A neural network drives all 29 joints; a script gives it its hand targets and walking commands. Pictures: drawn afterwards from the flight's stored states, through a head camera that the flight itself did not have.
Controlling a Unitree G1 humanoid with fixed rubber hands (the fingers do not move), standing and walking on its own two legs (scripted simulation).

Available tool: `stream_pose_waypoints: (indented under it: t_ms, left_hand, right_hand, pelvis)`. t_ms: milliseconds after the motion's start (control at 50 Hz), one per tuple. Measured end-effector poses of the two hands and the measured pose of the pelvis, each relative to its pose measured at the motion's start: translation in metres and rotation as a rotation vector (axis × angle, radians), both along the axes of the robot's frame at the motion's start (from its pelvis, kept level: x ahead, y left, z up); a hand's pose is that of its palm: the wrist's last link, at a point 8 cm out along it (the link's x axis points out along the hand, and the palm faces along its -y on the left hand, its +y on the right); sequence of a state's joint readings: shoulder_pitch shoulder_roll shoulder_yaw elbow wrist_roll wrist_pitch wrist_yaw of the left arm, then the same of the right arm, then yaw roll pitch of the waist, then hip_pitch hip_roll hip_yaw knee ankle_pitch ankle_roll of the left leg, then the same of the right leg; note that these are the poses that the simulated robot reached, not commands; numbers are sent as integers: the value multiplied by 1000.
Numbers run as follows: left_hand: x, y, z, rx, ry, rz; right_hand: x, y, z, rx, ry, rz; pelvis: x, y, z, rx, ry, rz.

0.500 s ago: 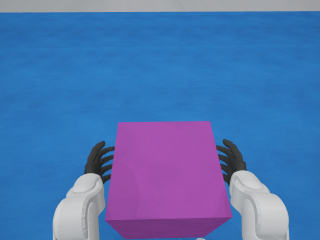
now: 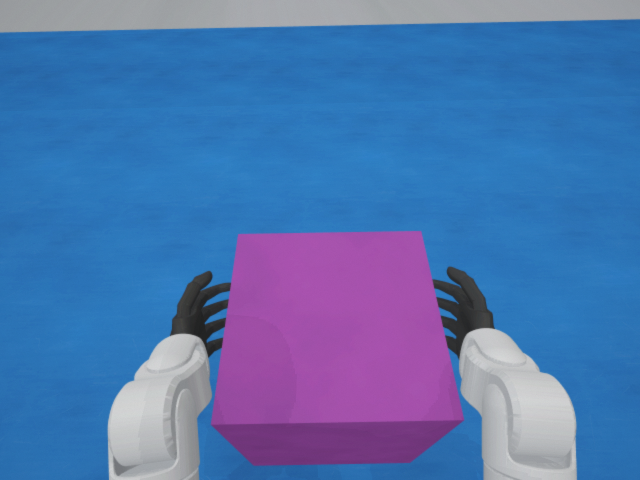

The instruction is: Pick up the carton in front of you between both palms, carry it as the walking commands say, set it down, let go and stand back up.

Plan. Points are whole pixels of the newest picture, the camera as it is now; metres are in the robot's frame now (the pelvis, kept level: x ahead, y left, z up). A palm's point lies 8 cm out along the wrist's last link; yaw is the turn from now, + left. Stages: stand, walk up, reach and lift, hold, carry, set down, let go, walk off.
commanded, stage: carry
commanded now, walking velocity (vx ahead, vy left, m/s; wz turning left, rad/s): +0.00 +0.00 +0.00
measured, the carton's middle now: (330, 357) +0.26 +0.00 +0.03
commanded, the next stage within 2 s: hold in 1.60 s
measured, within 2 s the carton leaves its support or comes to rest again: neither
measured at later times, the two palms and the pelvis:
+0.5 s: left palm (200, 316) +0.30 +0.16 +0.07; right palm (444, 317) +0.29 -0.14 +0.07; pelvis +0.05 +0.02 -0.01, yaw -1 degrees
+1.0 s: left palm (211, 334) +0.30 +0.16 +0.03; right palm (441, 336) +0.29 -0.14 +0.03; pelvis +0.01 +0.01 +0.00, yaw -1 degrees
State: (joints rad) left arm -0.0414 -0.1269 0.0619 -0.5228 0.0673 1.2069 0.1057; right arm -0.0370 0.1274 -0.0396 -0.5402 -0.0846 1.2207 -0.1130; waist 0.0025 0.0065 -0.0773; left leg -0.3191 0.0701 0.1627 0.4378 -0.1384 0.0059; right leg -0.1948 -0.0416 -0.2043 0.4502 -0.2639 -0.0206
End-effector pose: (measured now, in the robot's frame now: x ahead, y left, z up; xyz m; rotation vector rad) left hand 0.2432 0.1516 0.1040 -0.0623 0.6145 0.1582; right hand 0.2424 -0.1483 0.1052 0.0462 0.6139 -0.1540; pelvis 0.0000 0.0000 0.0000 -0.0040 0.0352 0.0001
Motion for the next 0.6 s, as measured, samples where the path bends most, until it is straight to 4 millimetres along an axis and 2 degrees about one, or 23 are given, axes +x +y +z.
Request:
stream_pose_waypoints:
  t_ms: [100, 240, 400, 600]
  left_hand:
    - [28, 6, -7, -9, 39, -5]
    - [52, 9, -14, 3, 60, -22]
    - [58, 9, -28, 24, 88, -41]
    - [55, 9, -43, 40, 90, -61]
  right_hand:
    - [28, 6, -3, -13, 39, -4]
    - [46, 9, -13, 0, 59, -21]
    - [49, 9, -29, -9, 88, -24]
    - [48, 11, -44, -38, 91, 0]
  pelvis:
    - [29, 6, -1, 12, 10, -12]
    - [46, 14, -4, 11, 24, -22]
    - [51, 18, -6, 9, 25, -26]
    - [40, 18, -5, 6, 11, -25]
